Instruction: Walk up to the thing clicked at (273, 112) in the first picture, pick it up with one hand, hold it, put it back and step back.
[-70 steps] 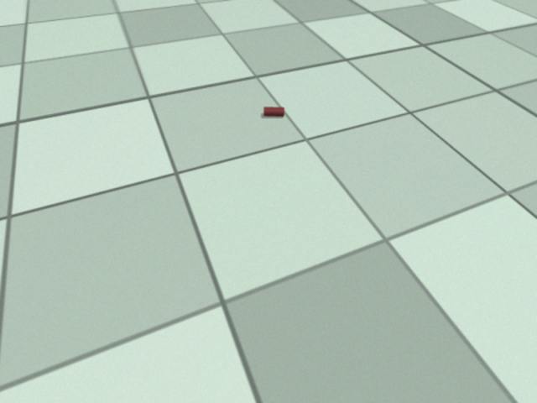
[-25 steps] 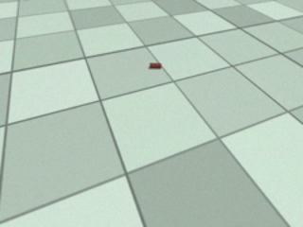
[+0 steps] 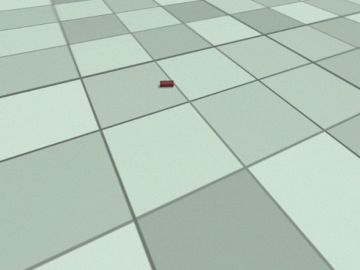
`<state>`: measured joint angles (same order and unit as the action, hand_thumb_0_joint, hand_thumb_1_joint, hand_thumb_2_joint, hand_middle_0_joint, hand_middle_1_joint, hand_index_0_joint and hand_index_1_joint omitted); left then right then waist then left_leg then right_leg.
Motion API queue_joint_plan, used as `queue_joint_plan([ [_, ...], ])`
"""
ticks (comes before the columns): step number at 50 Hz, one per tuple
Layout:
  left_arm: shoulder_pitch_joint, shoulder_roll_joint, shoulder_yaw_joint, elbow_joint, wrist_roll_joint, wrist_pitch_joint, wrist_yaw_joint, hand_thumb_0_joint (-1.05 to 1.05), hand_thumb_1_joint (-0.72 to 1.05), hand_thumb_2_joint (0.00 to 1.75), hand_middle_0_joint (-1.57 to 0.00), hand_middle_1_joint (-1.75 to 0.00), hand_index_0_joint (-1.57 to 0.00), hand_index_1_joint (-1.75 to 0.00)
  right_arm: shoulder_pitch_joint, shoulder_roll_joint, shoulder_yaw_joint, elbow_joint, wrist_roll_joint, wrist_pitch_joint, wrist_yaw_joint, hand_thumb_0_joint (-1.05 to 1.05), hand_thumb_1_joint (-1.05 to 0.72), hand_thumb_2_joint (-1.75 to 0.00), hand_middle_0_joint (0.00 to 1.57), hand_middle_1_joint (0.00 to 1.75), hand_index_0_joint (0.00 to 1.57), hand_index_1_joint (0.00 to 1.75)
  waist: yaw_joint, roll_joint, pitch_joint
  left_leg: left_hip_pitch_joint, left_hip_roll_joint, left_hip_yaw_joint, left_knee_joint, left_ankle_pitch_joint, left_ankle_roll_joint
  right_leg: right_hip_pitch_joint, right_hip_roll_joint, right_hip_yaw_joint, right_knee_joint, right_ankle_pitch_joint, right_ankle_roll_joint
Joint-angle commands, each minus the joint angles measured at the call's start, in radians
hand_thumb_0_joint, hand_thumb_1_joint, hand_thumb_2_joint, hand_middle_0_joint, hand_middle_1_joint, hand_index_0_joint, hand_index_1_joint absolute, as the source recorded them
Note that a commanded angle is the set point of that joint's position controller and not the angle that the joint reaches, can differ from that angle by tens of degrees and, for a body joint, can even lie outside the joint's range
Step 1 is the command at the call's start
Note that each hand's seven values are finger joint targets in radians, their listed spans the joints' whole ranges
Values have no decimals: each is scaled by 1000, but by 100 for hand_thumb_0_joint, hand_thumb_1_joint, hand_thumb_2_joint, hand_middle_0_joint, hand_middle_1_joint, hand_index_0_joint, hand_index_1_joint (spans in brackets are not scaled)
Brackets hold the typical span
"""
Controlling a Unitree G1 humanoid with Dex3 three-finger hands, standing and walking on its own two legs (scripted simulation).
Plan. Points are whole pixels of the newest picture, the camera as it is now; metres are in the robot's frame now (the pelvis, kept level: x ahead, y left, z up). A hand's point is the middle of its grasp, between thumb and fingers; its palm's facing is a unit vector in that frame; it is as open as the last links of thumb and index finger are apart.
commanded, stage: walk up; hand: left
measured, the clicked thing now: (166, 83) +1.85 +0.04 -0.75
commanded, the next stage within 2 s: none
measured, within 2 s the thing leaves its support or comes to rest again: neither
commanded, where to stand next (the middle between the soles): +1.47 -0.20 m, yaw +2 degrees
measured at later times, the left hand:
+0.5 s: hand (93, 246) +0.24 +0.23 -0.17, palm faces +0.04 -0.95 -0.30, open 7.4 cm
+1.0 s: hand (129, 127) +0.65 +0.17 -0.13, palm faces -0.01 -0.91 -0.42, open 7.4 cm
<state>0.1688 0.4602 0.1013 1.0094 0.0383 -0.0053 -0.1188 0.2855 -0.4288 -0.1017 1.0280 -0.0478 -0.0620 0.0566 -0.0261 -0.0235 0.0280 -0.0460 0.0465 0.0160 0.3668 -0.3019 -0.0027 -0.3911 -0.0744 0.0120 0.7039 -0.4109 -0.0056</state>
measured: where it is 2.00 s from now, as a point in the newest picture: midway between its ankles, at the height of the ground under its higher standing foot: (197, 158)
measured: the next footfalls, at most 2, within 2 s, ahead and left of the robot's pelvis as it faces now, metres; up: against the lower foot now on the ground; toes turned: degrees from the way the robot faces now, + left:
right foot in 0.06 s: +0.14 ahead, -0.17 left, +0.00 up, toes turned -4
left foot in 0.50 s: +0.40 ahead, +0.09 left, +0.00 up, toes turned +7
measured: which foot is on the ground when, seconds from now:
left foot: down 0.00-0.06, up 0.08-0.48, down 0.50-0.96, up 0.98-1.00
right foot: up 0.00-0.04, down 0.06-0.54, up 0.56-0.90, down 0.92-1.00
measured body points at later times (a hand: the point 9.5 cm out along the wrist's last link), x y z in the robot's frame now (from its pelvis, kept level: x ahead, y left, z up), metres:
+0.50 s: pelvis +0.23 -0.05 -0.02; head +0.24 -0.02 +0.43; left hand +0.24 +0.28 -0.15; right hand +0.35 -0.38 -0.10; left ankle +0.36 +0.09 -0.74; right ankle +0.10 -0.16 -0.74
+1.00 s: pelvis +0.52 -0.12 -0.03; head +0.53 -0.14 +0.42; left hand +0.65 +0.22 -0.10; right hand +0.55 -0.45 -0.16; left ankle +0.39 +0.07 -0.69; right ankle +0.62 -0.22 -0.74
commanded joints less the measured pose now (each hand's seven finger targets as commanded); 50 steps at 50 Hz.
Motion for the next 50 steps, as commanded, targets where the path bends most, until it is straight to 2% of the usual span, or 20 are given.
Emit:
queue_joint_plan([
  [1,68,153,48,-60,-2,-45,9,0,90,90,-20,-30,-20,-30,-230,-255,-55,-144,2,-26,-12,0,-90,-90,20,30,20,30,130,146,-26,-274,124,-45,-35,-241,132,316,21,-109,-194,216,7],
  [3,309,255,92,8,7,-60,40,0,90,90,-20,-30,-20,-30,-205,-152,-20,-154,2,-21,-17,0,-90,-90,20,30,20,30,250,-245,-127,-570,-11,80,531,-196,79,699,25,-23,-264,50,-17],
  [4,346,320,109,-10,16,-63,57,0,90,90,-20,-30,-20,-30,-178,-88,9,-176,18,-20,-14,0,-90,-90,20,30,20,30,253,-432,-74,-762,-116,6,765,-351,47,653,-161,335,-421,-302,-52],
  [5,193,342,97,-80,11,-66,58,0,90,90,-20,-30,-20,-30,-155,-166,-11,-179,30,-14,-17,0,-90,-90,20,30,20,30,173,-285,-22,-725,-86,-78,832,-236,25,455,-341,653,-643,-597,-142],
  [6,65,356,89,-125,-5,-66,55,0,90,90,-20,-30,-20,-30,-153,-247,-30,-160,24,-16,-17,0,-90,-90,20,30,20,30,119,-178,74,-675,6,-110,823,-162,23,289,-385,693,-670,-622,-212],
  [10,-22,248,53,-143,-26,-86,61,0,90,90,-20,-30,-20,-30,-32,-234,-24,-84,44,-15,8,0,-90,-90,20,30,20,30,23,-91,122,-522,63,-111,697,6,28,139,-202,285,-589,-284,-157],
  [17,8,255,48,-177,-24,-104,58,0,90,90,-20,-30,-20,-30,-145,-208,-29,-175,27,-3,40,0,-90,-90,20,30,20,30,51,-77,129,-525,87,-17,422,113,-24,147,-172,136,-593,-190,-189],
  [22,97,246,43,-163,-21,-90,53,0,90,90,-20,-30,-20,-30,-224,-173,-24,-216,28,-30,32,0,-90,-90,20,30,20,30,98,-2,57,-380,48,55,196,168,7,281,-159,56,-450,180,-180],
  [25,120,192,17,-180,-24,-78,61,0,90,90,-20,-30,-20,-30,103,-246,-68,-129,7,-42,0,0,-90,-90,20,30,20,30,-63,188,-129,114,-21,76,136,70,69,128,-57,-70,61,469,-114],
  [26,171,117,-8,-187,-37,-75,69,0,90,90,-20,-30,-20,-30,229,-309,-95,-117,-15,-48,-16,0,-90,-90,20,30,20,30,-109,343,-203,302,149,-194,83,-148,132,-101,26,-98,345,245,-72],
  [27,191,99,-11,-201,-45,-75,70,0,90,90,-20,-30,-20,-30,220,-364,-102,-152,-3,-52,-27,0,-90,-90,20,30,20,30,-87,359,-219,387,379,-679,-58,-271,212,-318,161,-15,477,-131,-41],
  [28,153,223,6,-191,-34,-69,84,0,90,90,-20,-30,-20,-30,151,-382,-109,-170,39,-49,-22,0,-90,-90,20,30,20,30,-82,263,-207,310,427,-769,-123,-308,295,-322,81,101,541,-111,-63],
  [32,102,182,0,-164,-53,-83,68,0,90,90,-20,-30,-20,-30,47,-249,-45,-205,55,-59,-35,0,-90,-90,20,30,20,30,-11,117,-34,30,259,-209,-55,306,207,-230,-17,98,436,68,-37],
  [37,40,142,-3,-199,-39,-62,22,0,90,90,-20,-30,-20,-30,-16,-264,-39,-239,47,-75,-29,0,-90,-90,20,30,20,30,17,169,70,-133,237,-48,-125,262,237,-175,-61,4,144,147,15],
  [42,-9,142,19,-190,-28,-62,4,0,90,90,-20,-30,-20,-30,-37,-286,-40,-231,47,-70,-26,0,-90,-90,20,30,20,30,32,170,20,-212,199,0,-76,111,178,56,-18,-78,-55,324,-14],
  [45,112,178,46,-149,-26,-62,15,0,90,90,-20,-30,-20,-30,-45,-270,-35,-234,48,-59,-32,0,-90,-90,20,30,20,30,118,49,-60,-270,183,32,172,271,133,311,26,-115,-85,296,-39],
  [46,230,220,69,-119,-20,-69,29,0,90,90,-20,-30,-20,-30,-3,-227,-17,-225,45,-56,-32,0,-90,-90,20,30,20,30,175,-75,-125,-337,121,77,440,312,101,473,38,-78,-114,190,-61],
  [47,345,292,98,-104,-11,-75,48,0,90,90,-20,-30,-20,-30,60,-144,9,-224,47,-52,-29,0,-90,-90,20,30,20,30,214,-325,-149,-483,-2,101,727,51,67,553,-106,175,-263,-85,-78],
  [48,289,348,92,-148,-21,-85,56,0,90,90,-20,-30,-20,-30,102,-142,20,-244,56,-47,-33,0,-90,-90,20,30,20,30,153,-364,-134,-647,-70,44,865,-182,41,571,-321,591,-464,-190,-149],
  [50,155,324,78,-181,-49,-79,63,0,90,90,-20,-30,-20,-30,16,-257,-12,-208,52,-35,-45,0,-90,-90,20,30,20,30,126,-168,-31,-643,41,-66,954,-117,40,383,-338,606,-506,-195,-213],
])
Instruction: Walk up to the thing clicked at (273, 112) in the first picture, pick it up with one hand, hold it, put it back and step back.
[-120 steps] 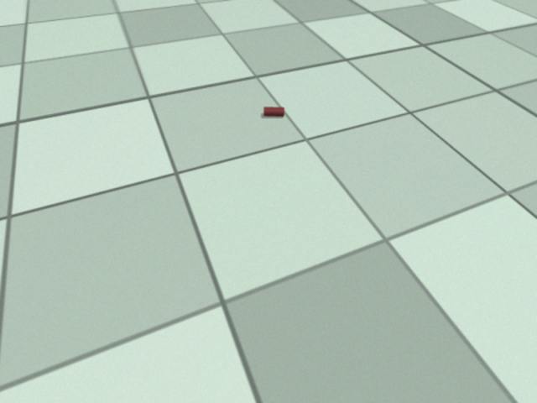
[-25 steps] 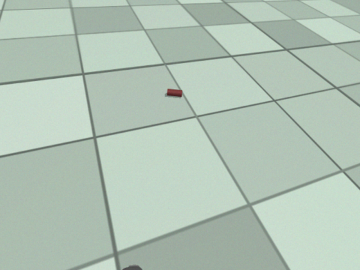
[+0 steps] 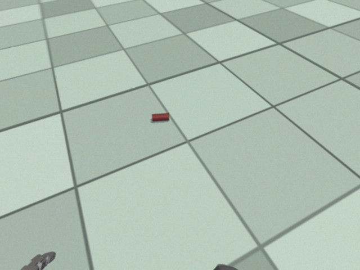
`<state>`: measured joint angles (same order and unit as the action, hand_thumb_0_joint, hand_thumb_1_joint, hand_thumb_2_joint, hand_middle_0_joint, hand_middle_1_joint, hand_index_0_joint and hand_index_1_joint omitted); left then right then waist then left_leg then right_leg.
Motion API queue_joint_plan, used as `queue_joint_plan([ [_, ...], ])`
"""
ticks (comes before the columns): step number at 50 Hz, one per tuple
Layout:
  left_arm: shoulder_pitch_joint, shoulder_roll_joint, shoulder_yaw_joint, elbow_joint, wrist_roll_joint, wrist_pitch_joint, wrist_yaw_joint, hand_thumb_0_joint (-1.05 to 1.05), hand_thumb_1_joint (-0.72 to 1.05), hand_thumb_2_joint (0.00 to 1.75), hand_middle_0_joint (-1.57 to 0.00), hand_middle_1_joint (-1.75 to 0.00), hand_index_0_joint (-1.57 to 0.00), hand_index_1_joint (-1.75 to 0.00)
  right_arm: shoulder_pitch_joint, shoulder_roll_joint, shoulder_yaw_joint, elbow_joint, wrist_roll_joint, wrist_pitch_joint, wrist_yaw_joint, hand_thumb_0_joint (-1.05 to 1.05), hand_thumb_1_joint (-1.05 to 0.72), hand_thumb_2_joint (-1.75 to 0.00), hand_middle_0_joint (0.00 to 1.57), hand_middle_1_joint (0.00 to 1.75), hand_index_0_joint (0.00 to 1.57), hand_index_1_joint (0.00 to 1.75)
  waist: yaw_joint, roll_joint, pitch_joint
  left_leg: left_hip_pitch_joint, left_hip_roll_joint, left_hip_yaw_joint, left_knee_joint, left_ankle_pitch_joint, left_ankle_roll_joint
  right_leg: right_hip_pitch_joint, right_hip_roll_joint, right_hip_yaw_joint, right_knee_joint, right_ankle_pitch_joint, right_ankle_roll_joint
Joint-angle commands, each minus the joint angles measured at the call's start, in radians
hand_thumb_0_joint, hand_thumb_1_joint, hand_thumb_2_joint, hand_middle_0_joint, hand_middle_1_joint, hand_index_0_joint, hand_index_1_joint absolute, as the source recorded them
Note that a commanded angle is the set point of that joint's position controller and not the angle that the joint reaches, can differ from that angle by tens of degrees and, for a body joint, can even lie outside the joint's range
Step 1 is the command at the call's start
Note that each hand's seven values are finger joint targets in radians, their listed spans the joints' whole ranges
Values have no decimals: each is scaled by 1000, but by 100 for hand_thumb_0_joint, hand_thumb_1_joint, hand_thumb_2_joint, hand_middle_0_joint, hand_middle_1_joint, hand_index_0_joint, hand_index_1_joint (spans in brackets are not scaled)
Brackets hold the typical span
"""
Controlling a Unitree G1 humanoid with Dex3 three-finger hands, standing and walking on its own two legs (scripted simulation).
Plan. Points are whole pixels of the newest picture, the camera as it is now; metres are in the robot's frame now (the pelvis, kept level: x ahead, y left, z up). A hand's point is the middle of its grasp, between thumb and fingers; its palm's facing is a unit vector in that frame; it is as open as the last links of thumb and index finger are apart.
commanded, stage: walk up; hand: left
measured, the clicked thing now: (160, 117) +1.33 +0.16 -0.72
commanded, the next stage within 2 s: none
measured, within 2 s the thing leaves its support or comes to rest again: neither
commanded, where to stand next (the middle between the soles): +0.95 -0.09 m, yaw +2 degrees
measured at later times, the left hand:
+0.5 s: hand (85, 238) +0.25 +0.27 -0.15, palm faces +0.01 -0.95 -0.32, open 7.4 cm
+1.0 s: hand (128, 134) +0.58 +0.18 -0.09, palm faces -0.04 -0.92 -0.40, open 7.4 cm
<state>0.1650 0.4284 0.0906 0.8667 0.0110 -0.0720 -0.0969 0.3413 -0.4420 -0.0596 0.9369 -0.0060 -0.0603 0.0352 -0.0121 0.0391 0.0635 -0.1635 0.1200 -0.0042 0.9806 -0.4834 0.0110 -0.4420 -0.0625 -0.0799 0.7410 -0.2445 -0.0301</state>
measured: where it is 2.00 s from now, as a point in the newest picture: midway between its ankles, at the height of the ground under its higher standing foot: (200, 175)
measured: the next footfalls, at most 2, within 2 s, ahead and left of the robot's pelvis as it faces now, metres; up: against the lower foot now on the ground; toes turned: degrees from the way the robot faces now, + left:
left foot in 0.42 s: +0.38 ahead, +0.10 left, +0.00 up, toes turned +5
right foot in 0.90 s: +0.58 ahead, -0.19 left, +0.00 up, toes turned -5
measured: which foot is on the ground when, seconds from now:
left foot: up 0.00-0.40, down 0.42-0.92, up 0.94-1.00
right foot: down 0.00-0.46, up 0.48-0.88, down 0.90-1.00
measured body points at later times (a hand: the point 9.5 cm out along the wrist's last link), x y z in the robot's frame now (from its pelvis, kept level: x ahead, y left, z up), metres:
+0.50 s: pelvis +0.25 +0.00 +0.01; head +0.28 +0.03 +0.46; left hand +0.25 +0.32 -0.13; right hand +0.38 -0.32 -0.08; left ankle +0.34 +0.10 -0.71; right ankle +0.12 -0.11 -0.66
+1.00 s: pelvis +0.46 -0.09 +0.01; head +0.48 -0.12 +0.46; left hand +0.58 +0.23 -0.07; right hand +0.48 -0.41 -0.12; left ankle +0.37 +0.08 -0.65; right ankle +0.54 -0.18 -0.71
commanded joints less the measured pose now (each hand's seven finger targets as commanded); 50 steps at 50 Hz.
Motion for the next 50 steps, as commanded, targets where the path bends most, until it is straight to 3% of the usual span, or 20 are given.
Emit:
queue_joint_plan([
  [1,127,320,77,-43,-22,-17,48,0,90,90,-20,-30,-20,-30,-53,-228,-54,-93,24,-36,-18,0,-90,-90,20,30,20,30,88,-182,-10,-471,-13,-89,298,152,29,325,-288,555,-538,-216,-140],
  [3,74,262,57,-49,-20,-28,53,0,90,90,-20,-30,-20,-30,23,-185,-41,-63,30,-19,-5,0,-90,-90,20,30,20,30,21,-213,14,-377,7,-56,183,232,33,225,-172,314,-505,-27,-69],
  [5,77,237,46,-50,-13,-38,51,0,90,90,-20,-30,-20,-30,32,-183,-48,-59,14,-4,8,0,-90,-90,20,30,20,30,8,-198,18,-333,-9,-43,134,282,20,169,-130,225,-521,10,-74],
  [13,198,228,54,-61,4,-42,54,0,90,90,-20,-30,-20,-30,-226,-148,-41,-157,-10,-9,34,0,-90,-90,20,30,20,30,94,-127,28,-452,-19,11,-276,344,-27,378,-146,146,-514,170,-103],
  [17,180,240,49,-72,5,-26,55,0,90,90,-20,-30,-20,-30,-227,-138,-48,-155,-8,-24,31,0,-90,-90,20,30,20,30,76,-122,-15,-261,-38,58,-400,364,11,362,-182,117,-425,254,-129],
  [20,177,231,35,-82,-1,-18,61,0,90,90,-20,-30,-20,-30,-77,-174,-70,-110,-16,-33,18,0,-90,-90,20,30,20,30,-9,-16,-74,37,-92,86,-458,339,50,236,-136,73,-184,321,-120],
  [21,209,183,15,-88,-5,-15,64,0,90,90,-20,-30,-20,-30,58,-221,-89,-80,-33,-38,7,0,-90,-90,20,30,20,30,-67,97,-160,223,-55,3,-487,248,98,138,-73,35,56,301,-89],
  [22,259,121,0,-95,-20,-12,66,0,90,90,-20,-30,-20,-30,137,-298,-113,-87,-48,-41,-7,0,-90,-90,20,30,20,30,-85,277,-238,394,176,-355,-536,104,168,-76,40,-4,312,7,-36],
  [23,272,177,14,-83,-20,-3,71,0,90,90,-20,-30,-20,-30,131,-325,-118,-111,-22,-41,-12,0,-90,-90,20,30,20,30,-86,207,-227,415,317,-694,-690,-17,249,-222,125,74,415,-296,-23],
  [24,238,250,22,-70,-11,3,82,0,90,90,-20,-30,-20,-30,87,-331,-128,-115,5,-38,-12,0,-90,-90,20,30,20,30,-82,148,-197,392,357,-721,-699,-26,308,-268,49,158,493,-282,-36],
  [27,212,200,10,-40,-15,-5,66,0,90,90,-20,-30,-20,-30,-2,-221,-70,-136,22,-46,-24,0,-90,-90,20,30,20,30,-17,31,-36,106,186,-257,-681,477,147,-134,-2,220,411,-105,-15],
  [32,211,159,13,-46,-13,17,32,0,90,90,-20,-30,-20,-30,-47,-211,-65,-163,14,-69,-17,0,-90,-90,20,30,20,30,22,102,16,-12,127,-51,-728,511,185,-89,-40,126,247,0,30],
  [38,14,145,19,-96,1,16,3,0,90,90,-20,-30,-20,-30,-22,-242,-73,-157,8,-66,-10,0,-90,-90,20,30,20,30,-26,107,39,-32,102,-12,-743,374,172,-30,-58,66,-69,154,26],
  [41,-6,152,26,-85,3,9,4,0,90,90,-20,-30,-20,-30,-40,-244,-73,-167,5,-55,-12,0,-90,-90,20,30,20,30,-16,91,-5,-32,125,-21,-684,372,169,67,-32,36,-129,138,9],
  [44,91,197,48,-43,10,-6,15,0,90,90,-20,-30,-20,-30,-37,-221,-64,-176,-1,-46,-17,0,-90,-90,20,30,20,30,52,-15,-68,-114,104,4,-467,381,131,316,-1,34,-194,67,-15],
  [45,208,237,69,-13,11,-17,27,0,90,90,-20,-30,-20,-30,10,-169,-44,-171,-4,-47,-17,0,-90,-90,20,30,20,30,102,-142,-151,-170,36,53,-219,396,101,483,-15,90,-247,-17,-35],
  [46,289,315,93,-9,19,-23,43,0,90,90,-20,-30,-20,-30,73,-95,-16,-180,0,-47,-14,0,-90,-90,20,30,20,30,117,-378,-208,-322,-80,102,37,123,60,594,-213,388,-365,-220,-70],
  [47,258,350,89,-28,6,-25,51,0,90,90,-20,-30,-20,-30,98,-140,-21,-161,10,-34,-18,0,-90,-90,20,30,20,30,107,-337,-162,-480,-164,49,154,-12,23,616,-353,697,-510,-286,-137],
  [48,211,344,86,-31,-8,-16,54,0,90,90,-20,-30,-20,-30,52,-220,-40,-141,0,-25,-30,0,-90,-90,20,30,20,30,108,-277,-127,-486,-94,-6,228,-17,27,540,-379,727,-508,-284,-207],
  [50,156,274,62,-48,-17,-14,64,0,90,90,-20,-30,-20,-30,25,-210,-45,-104,22,-20,-24,0,-90,-90,20,30,20,30,72,-176,-29,-421,-65,-110,206,110,29,370,-274,473,-506,-72,-125],
])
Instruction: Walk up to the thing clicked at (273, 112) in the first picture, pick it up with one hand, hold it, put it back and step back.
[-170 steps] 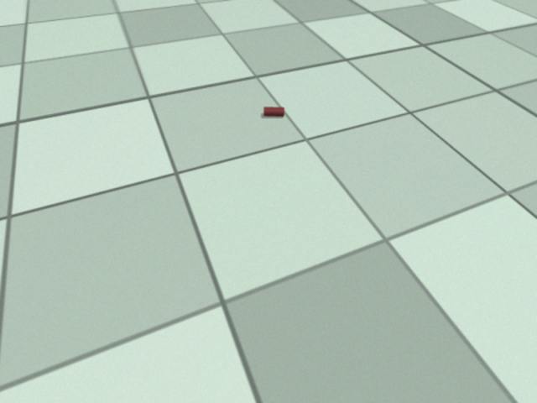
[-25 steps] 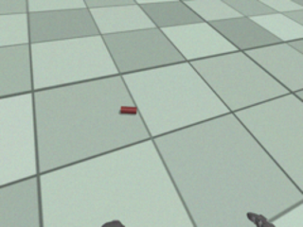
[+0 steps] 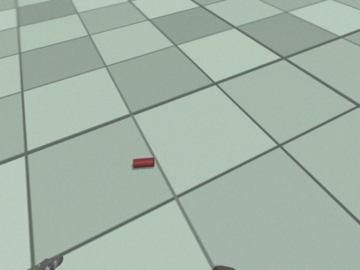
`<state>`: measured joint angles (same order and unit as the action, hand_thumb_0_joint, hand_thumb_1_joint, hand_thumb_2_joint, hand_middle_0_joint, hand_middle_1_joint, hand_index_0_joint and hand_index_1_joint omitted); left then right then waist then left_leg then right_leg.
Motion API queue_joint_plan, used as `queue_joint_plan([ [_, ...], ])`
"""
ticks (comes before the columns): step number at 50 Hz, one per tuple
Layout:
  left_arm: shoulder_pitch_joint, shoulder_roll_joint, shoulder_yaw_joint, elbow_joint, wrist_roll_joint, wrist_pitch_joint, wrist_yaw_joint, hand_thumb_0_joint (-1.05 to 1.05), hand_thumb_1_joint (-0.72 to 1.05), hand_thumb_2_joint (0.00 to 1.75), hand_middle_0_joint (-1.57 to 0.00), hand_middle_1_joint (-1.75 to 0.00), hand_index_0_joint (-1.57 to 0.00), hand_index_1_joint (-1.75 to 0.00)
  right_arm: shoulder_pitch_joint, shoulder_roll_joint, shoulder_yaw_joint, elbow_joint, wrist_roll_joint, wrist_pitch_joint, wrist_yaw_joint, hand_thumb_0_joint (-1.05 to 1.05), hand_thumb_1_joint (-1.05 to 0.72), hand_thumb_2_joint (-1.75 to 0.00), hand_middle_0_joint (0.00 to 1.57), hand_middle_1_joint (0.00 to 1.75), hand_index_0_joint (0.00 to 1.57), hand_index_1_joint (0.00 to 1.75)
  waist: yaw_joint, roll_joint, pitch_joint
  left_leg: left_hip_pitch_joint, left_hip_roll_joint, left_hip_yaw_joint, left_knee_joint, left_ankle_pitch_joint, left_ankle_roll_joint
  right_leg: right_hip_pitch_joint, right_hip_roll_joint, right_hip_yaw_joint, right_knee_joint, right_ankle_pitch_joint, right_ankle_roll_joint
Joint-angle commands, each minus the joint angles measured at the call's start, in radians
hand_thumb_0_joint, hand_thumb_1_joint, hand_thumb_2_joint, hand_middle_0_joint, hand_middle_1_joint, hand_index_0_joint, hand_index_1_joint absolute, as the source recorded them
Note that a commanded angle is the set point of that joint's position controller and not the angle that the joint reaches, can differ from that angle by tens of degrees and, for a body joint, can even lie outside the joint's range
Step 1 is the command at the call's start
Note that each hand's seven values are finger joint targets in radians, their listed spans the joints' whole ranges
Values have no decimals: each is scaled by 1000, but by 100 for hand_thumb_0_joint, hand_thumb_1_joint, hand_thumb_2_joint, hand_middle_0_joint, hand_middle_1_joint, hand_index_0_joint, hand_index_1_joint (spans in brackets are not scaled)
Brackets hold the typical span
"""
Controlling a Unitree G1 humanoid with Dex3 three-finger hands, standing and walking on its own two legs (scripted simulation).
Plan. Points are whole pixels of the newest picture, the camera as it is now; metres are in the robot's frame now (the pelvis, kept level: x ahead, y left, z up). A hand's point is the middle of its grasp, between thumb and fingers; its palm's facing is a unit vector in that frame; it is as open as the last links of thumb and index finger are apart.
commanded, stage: walk up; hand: left
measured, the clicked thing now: (143, 162) +0.87 +0.25 -0.73
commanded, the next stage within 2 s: none
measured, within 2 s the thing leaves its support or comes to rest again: neither
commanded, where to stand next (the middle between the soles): +0.49 +0.00 m, yaw +2 degrees
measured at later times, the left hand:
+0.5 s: hand out of the picture +0.17 +0.28 -0.16, palm faces +0.07 -0.94 -0.34, open 7.4 cm
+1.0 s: hand (95, 185) +0.39 +0.26 -0.12, palm faces +0.01 -0.90 -0.43, open 7.4 cm
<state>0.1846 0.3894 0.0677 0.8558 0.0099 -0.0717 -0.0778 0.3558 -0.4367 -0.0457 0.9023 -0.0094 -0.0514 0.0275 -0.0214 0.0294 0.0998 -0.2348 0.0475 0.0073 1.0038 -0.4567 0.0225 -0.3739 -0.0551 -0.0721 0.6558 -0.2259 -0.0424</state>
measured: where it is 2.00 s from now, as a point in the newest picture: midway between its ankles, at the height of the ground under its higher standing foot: (185, 226)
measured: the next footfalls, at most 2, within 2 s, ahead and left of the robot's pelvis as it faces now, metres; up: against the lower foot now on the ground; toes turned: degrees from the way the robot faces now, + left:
left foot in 0.48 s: +0.31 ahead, +0.12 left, +0.00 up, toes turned +7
right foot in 0.94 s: +0.46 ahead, -0.15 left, +0.00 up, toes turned -2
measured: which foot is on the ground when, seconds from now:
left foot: up 0.00-0.46, down 0.48-0.96, up 0.98-1.00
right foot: down 0.00-0.50, up 0.52-0.92, down 0.94-1.00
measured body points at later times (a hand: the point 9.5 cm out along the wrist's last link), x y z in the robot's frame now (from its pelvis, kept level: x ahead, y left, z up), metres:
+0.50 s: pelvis +0.18 +0.00 +0.00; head +0.20 +0.03 +0.45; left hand +0.16 +0.33 -0.13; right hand +0.30 -0.31 -0.10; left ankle +0.27 +0.12 -0.72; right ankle +0.09 -0.10 -0.72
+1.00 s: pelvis +0.34 -0.03 +0.00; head +0.35 -0.06 +0.45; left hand +0.39 +0.30 -0.09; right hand +0.39 -0.35 -0.13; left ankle +0.27 +0.11 -0.70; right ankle +0.42 -0.15 -0.72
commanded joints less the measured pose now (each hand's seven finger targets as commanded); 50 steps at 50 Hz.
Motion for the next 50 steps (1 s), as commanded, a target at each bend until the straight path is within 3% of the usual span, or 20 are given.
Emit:
queue_joint_plan([
  [1,97,284,72,-48,-15,-18,48,0,90,90,-20,-30,-20,-30,40,-197,-54,-51,30,-25,-11,0,-90,-90,20,30,20,30,50,-171,-65,-312,19,-117,137,118,22,275,-223,339,-396,3,-73],
  [3,81,259,64,-47,-14,-24,48,0,90,90,-20,-30,-20,-30,75,-174,-51,-36,19,-13,-3,0,-90,-90,20,30,20,30,23,-197,-50,-248,14,-89,69,179,10,194,-171,223,-403,110,-57],
  [5,89,250,58,-60,-12,-31,47,0,90,90,-20,-30,-20,-30,70,-171,-56,-29,12,-1,5,0,-90,-90,20,30,20,30,22,-177,-36,-264,-5,-84,59,242,-3,184,-158,181,-438,83,-71],
  [12,142,259,75,-77,6,-34,51,0,90,90,-20,-30,-20,-30,-74,-170,-63,-77,-5,4,24,0,-90,-90,20,30,20,30,66,-114,23,-388,20,-105,-177,304,-32,273,-203,173,-496,-84,-85],
  [16,188,259,79,-70,9,-28,53,0,90,90,-20,-30,-20,-30,-140,-141,-53,-104,-9,-8,25,0,-90,-90,20,30,20,30,89,-112,10,-369,28,-61,-319,315,-13,363,-207,129,-403,159,-81],
  [21,165,269,71,-87,9,-18,54,0,90,90,-20,-30,-20,-30,-132,-144,-58,-115,-11,-19,29,0,-90,-90,20,30,20,30,55,-99,-14,-149,11,45,-415,264,31,279,-216,92,-283,323,-119],
  [23,176,247,54,-88,-1,-12,54,0,90,90,-20,-30,-20,-30,15,-178,-77,-77,-19,-35,15,0,-90,-90,20,30,20,30,-27,17,-109,134,-47,68,-532,268,63,196,-118,9,15,395,-90],
  [24,218,188,32,-93,-9,-8,55,0,90,90,-20,-30,-20,-30,134,-236,-102,-53,-37,-39,3,0,-90,-90,20,30,20,30,-75,164,-201,321,62,-107,-565,160,115,53,-59,-19,261,265,-48],
  [25,252,127,22,-101,-16,-6,53,0,90,90,-20,-30,-20,-30,155,-305,-117,-79,-38,-40,-11,0,-90,-90,20,30,20,30,-62,309,-224,468,300,-530,-611,161,190,-207,95,-8,439,-281,2],
  [26,241,236,45,-83,-13,9,65,0,90,90,-20,-30,-20,-30,124,-319,-119,-95,-1,-36,-13,0,-90,-90,20,30,20,30,-68,170,-223,416,396,-717,-703,59,289,-258,66,93,529,-359,-10],
  [27,197,270,41,-73,-5,12,67,0,90,90,-20,-30,-20,-30,82,-300,-123,-103,14,-33,-14,0,-90,-90,20,30,20,30,-62,104,-144,315,394,-663,-727,66,298,-268,19,133,570,-315,-13],
  [30,230,227,34,-43,-18,17,51,0,90,90,-20,-30,-20,-30,-13,-216,-75,-126,20,-42,-26,0,-90,-90,20,30,20,30,0,50,-26,119,249,-263,-722,388,173,-176,-10,189,484,-150,-3],
  [32,258,205,34,-26,-16,26,43,0,90,90,-20,-30,-20,-30,-27,-211,-73,-125,18,-55,-21,0,-90,-90,20,30,20,30,20,89,-23,44,219,-170,-717,476,177,-118,-15,157,446,-106,18],
  [40,109,192,43,-64,-3,9,10,0,90,90,-20,-30,-20,-30,-64,-240,-88,-159,-3,-51,-2,0,-90,-90,20,30,20,30,-6,147,22,-37,182,-74,-758,159,197,-44,-62,69,35,52,51],
  [45,202,222,61,-3,5,-13,22,0,90,90,-20,-30,-20,-30,-109,-221,-80,-180,-1,-25,9,0,-90,-90,20,30,20,30,60,46,-35,-143,156,-69,-595,-2,159,215,5,12,-93,61,39],
  [46,255,248,74,10,10,-25,32,0,90,90,-20,-30,-20,-30,-79,-181,-66,-180,-5,-21,10,0,-90,-90,20,30,20,30,84,-40,-85,-158,118,-30,-436,86,135,328,15,30,-137,-2,28],
  [47,327,293,91,18,15,-37,46,0,90,90,-20,-30,-20,-30,-28,-129,-46,-176,-2,-21,11,0,-90,-90,20,30,20,30,122,-218,-145,-211,44,43,-168,142,105,433,-51,149,-253,-141,-2],
  [48,342,360,102,-3,17,-46,60,0,90,90,-20,-30,-20,-30,11,-61,-21,-189,1,-20,13,0,-90,-90,20,30,20,30,109,-386,-134,-382,-70,56,63,-60,40,465,-284,542,-363,-201,-70],
  [49,305,378,96,-16,3,-41,60,0,90,90,-20,-30,-20,-30,-4,-158,-48,-166,0,-9,0,0,-90,-90,20,30,20,30,108,-261,-99,-431,-62,-15,130,-64,17,426,-376,700,-406,-177,-175],
  [50,260,375,92,-31,-7,-35,60,0,90,90,-20,-30,-20,-30,-27,-201,-58,-154,-3,-5,-9,0,-90,-90,20,30,20,30,95,-235,-62,-435,-4,-49,152,-64,14,357,-403,713,-400,-141,-236],
])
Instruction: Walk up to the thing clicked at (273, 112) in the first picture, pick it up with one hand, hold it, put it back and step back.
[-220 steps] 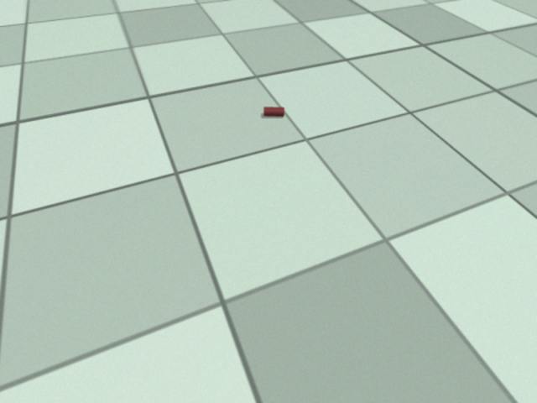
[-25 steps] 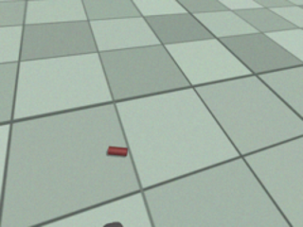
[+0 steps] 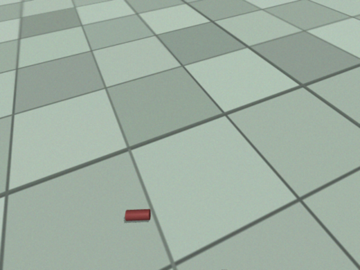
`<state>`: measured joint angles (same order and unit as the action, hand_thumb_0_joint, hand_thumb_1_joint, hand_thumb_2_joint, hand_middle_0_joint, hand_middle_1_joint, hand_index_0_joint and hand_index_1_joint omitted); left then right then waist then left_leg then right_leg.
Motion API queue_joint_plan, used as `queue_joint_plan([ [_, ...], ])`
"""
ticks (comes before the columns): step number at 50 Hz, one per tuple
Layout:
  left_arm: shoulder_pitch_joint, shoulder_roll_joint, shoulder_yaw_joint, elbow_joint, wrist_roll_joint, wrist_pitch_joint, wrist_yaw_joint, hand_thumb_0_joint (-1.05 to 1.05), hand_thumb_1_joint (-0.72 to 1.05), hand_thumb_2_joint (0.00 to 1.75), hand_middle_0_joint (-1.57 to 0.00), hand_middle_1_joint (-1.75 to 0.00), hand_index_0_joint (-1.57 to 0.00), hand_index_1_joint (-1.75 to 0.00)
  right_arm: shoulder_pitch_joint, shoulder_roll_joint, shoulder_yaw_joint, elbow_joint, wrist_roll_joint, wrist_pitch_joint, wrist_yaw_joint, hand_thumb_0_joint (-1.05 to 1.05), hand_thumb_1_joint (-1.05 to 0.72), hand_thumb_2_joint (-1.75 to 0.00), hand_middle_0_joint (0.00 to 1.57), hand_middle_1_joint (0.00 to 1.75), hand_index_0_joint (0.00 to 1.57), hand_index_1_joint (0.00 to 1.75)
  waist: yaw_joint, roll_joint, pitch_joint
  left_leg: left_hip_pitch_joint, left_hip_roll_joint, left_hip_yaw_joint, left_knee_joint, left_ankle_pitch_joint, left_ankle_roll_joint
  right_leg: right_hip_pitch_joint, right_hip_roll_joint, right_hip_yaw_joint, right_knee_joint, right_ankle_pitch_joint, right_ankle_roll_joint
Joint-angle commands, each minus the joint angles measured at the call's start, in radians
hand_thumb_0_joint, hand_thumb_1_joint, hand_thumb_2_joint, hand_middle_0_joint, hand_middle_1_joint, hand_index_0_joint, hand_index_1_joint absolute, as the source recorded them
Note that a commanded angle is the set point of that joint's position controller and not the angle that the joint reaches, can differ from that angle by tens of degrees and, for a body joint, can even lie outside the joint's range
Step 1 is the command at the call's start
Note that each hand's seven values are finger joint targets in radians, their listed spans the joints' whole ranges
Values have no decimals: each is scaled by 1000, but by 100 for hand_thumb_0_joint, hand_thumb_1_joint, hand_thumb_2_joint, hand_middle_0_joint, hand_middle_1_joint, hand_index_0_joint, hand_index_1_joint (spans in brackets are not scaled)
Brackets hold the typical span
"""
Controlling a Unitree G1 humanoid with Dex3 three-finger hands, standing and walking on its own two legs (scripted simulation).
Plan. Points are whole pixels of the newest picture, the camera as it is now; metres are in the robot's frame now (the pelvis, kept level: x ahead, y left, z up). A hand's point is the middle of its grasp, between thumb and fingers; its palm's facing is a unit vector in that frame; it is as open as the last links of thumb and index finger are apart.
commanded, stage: walk up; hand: left
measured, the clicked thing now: (138, 214) +0.54 +0.26 -0.73
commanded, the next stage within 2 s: none
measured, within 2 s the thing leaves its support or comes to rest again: neither
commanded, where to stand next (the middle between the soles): +0.15 +0.03 m, yaw +0 degrees
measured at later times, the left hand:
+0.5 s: hand out of the picture +0.13 +0.29 -0.16, palm faces -0.05 -0.94 -0.33, open 7.4 cm
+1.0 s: hand out of the picture +0.16 +0.29 -0.14, palm faces -0.02 -0.93 -0.37, open 7.4 cm
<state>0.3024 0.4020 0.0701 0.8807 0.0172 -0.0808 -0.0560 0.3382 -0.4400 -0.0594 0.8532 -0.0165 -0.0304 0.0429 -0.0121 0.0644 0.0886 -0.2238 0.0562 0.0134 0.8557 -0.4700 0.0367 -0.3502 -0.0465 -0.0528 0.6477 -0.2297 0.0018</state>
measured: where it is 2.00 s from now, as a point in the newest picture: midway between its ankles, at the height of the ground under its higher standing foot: outside the picture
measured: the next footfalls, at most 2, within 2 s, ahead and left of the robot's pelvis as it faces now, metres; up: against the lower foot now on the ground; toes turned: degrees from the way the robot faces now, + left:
left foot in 0.34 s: +0.18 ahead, +0.15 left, +0.00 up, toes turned -1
right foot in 0.70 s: +0.14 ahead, -0.10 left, +0.00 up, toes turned -2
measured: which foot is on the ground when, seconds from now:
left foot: up 0.00-0.32, down 0.34-1.00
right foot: down 0.00-0.38, up 0.40-0.68, down 0.70-1.00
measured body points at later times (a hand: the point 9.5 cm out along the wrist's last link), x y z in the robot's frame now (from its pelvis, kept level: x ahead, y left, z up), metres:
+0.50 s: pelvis +0.07 +0.03 +0.00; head +0.09 +0.06 +0.45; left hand +0.13 +0.34 -0.13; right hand +0.15 -0.27 -0.10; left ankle +0.15 +0.14 -0.72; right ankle +0.07 -0.11 -0.68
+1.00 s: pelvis +0.11 +0.03 +0.01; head +0.13 +0.02 +0.46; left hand +0.16 +0.34 -0.11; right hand +0.17 -0.28 -0.12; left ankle +0.14 +0.15 -0.72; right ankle +0.11 -0.10 -0.72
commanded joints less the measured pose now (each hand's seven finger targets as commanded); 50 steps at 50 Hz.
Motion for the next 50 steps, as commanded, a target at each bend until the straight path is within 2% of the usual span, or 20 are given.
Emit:
queue_joint_plan([
  [1,130,326,81,-66,-24,-26,41,0,90,90,-20,-30,-20,-30,-41,-205,-46,-96,12,-29,-23,0,-90,-90,20,30,20,30,84,-210,-16,-440,0,-96,305,-15,-1,287,-367,584,-390,-36,-276],
  [4,65,275,55,-76,-23,-30,50,0,90,90,-20,-30,-20,-30,10,-170,-47,-55,18,-12,-5,0,-90,-90,20,30,20,30,29,-222,-20,-340,16,-84,215,104,-5,200,-227,290,-357,101,-193],
  [11,26,238,26,-100,-8,-18,65,0,90,90,-20,-30,-20,-30,-48,-99,-33,-37,7,8,-8,0,-90,-90,20,30,20,30,30,-243,-32,-161,6,-4,-104,241,-48,79,-182,88,-266,454,-190],
  [14,2,245,21,-87,-15,0,72,0,90,90,-20,-30,-20,-30,-84,-99,-35,-12,10,1,-20,0,-90,-90,20,30,20,30,33,-211,-82,-55,-25,26,-191,307,-36,62,-183,80,-157,472,-178],
  [17,-43,200,-3,-92,-25,23,74,0,90,90,-20,-30,-20,-30,-28,-142,-45,26,2,-10,-35,0,-90,-90,20,30,20,30,-17,-109,-119,115,-11,-16,-358,422,10,-46,-140,84,-13,173,-109],
  [19,50,136,-26,-86,-24,36,65,0,90,90,-20,-30,-20,-30,-17,-255,-70,4,-11,-22,-32,0,-90,-90,20,30,20,30,4,148,-126,123,254,-468,-560,12,117,-196,54,15,247,-351,-47],
  [20,74,222,2,-50,-15,47,76,0,90,90,-20,-30,-20,-30,-30,-319,-89,0,7,-15,-29,0,-90,-90,20,30,20,30,-14,163,-119,72,324,-558,-614,-192,200,-191,17,59,362,-389,-52],
  [21,59,249,8,-28,-8,48,76,0,90,90,-20,-30,-20,-30,-63,-295,-88,3,6,-9,-30,0,-90,-90,20,30,20,30,-7,145,-77,20,312,-562,-635,-282,216,-186,-3,79,384,-364,-45],
  [24,66,232,14,8,-9,50,63,0,90,90,-20,-30,-20,-30,-134,-221,-58,-20,-5,-16,-33,0,-90,-90,20,30,20,30,18,156,-38,-50,182,-330,-606,-103,138,-145,-21,103,304,-245,-38],
  [30,37,188,13,34,3,44,53,0,90,90,-20,-30,-20,-30,-128,-214,-56,-20,-11,-10,-30,0,-90,-90,20,30,20,30,-5,129,-78,-45,186,-272,-564,-42,167,-40,10,33,100,-240,-11],
  [33,81,157,11,70,5,33,60,0,90,90,-20,-30,-20,-30,-186,-209,-47,-31,-6,7,-26,0,-90,-90,20,30,20,30,34,81,-91,-161,165,-197,-484,-31,142,144,36,-7,-90,-106,-21],
  [35,88,177,21,81,14,21,70,0,90,90,-20,-30,-20,-30,-196,-144,-19,-31,5,18,-24,0,-90,-90,20,30,20,30,58,-31,-95,-224,99,-125,-352,-38,72,241,16,62,-240,-74,-44],
  [37,-10,301,40,41,28,14,76,0,90,90,-20,-30,-20,-30,-206,-88,-2,-27,9,24,-27,0,-90,-90,20,30,20,30,48,-263,1,-334,-57,-10,-76,-31,-19,83,-297,566,-490,-566,-182],
  [38,-88,325,41,24,27,18,71,0,90,90,-20,-30,-20,-30,-204,-157,-25,2,3,24,-32,0,-90,-90,20,30,20,30,36,-227,67,-255,-23,-77,-5,-15,-19,-58,-338,579,-496,-612,-231],
  [39,-125,282,34,15,18,16,69,0,90,90,-20,-30,-20,-30,-150,-167,-26,30,7,17,-29,0,-90,-90,20,30,20,30,7,-198,82,-229,-4,-85,-53,19,-16,-31,-288,484,-447,-489,-215],
  [42,-94,220,11,33,7,7,67,0,90,90,-20,-30,-20,-30,-147,-121,-7,61,11,0,-28,0,-90,-90,20,30,20,30,11,-235,-7,-181,-20,-43,-167,81,-14,111,-187,277,-356,-21,-151],
  [44,-96,242,10,33,3,12,61,0,90,90,-20,-30,-20,-30,-145,-126,-4,71,9,-5,-30,0,-90,-90,20,30,20,30,18,-250,-40,-103,-42,-8,-223,99,-21,114,-174,242,-307,82,-148],
  [47,-135,203,-3,22,-12,29,57,0,90,90,-20,-30,-20,-30,-94,-138,-13,106,7,-23,-42,0,-90,-90,20,30,20,30,-18,-199,-120,83,-33,-22,-424,339,-9,100,-130,132,-164,236,-92],
  [49,-112,154,-18,13,-27,34,59,0,90,90,-20,-30,-20,-30,-104,-204,-28,101,0,-34,-51,0,-90,-90,20,30,20,30,2,-50,-182,167,138,-247,-461,493,63,27,-27,52,-32,106,-28],
  [50,-91,164,-13,42,-28,42,61,0,90,90,-20,-30,-20,-30,-138,-240,-32,99,12,-32,-48,0,-90,-90,20,30,20,30,27,-6,-155,103,204,-342,-472,349,136,34,19,33,-28,-140,-25],
])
